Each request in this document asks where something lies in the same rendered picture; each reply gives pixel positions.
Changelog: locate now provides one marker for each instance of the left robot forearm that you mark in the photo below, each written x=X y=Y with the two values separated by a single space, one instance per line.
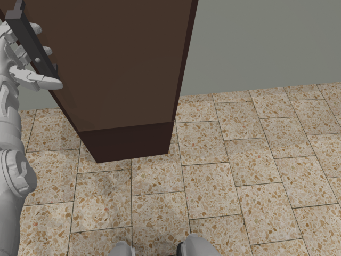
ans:
x=10 y=120

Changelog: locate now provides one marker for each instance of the robot left upper arm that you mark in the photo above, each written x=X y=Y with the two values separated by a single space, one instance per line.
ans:
x=17 y=180

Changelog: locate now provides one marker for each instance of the robot left thigh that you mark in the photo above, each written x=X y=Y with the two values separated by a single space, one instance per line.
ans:
x=122 y=250

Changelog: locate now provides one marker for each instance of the cupboard door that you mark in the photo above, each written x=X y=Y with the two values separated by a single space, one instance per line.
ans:
x=118 y=60

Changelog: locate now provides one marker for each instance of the left robot shin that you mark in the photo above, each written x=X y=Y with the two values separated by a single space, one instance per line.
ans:
x=121 y=243

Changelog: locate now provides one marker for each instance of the robot left hand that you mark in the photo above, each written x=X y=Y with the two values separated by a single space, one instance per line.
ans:
x=22 y=76

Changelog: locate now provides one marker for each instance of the handle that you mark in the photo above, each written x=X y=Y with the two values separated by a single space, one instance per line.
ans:
x=24 y=32

